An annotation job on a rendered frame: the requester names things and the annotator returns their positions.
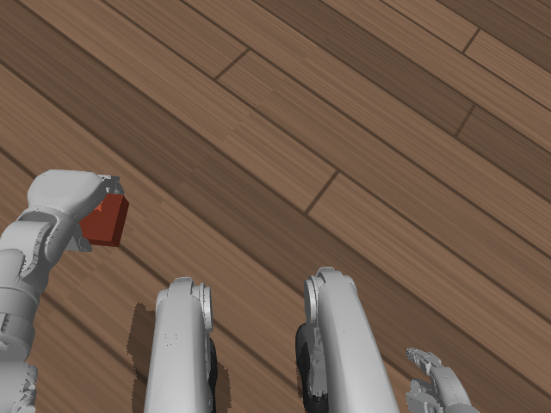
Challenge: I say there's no small box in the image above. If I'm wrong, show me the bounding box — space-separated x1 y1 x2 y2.
79 194 129 247

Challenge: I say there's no left robot hand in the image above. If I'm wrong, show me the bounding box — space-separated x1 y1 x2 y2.
27 170 124 252

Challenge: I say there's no left robot arm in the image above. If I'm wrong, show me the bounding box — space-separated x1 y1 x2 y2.
0 206 75 413

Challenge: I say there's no right robot hand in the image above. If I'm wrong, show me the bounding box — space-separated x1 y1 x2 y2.
406 348 472 413

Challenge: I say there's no right robot foot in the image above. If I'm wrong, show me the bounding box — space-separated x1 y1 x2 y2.
295 323 329 413

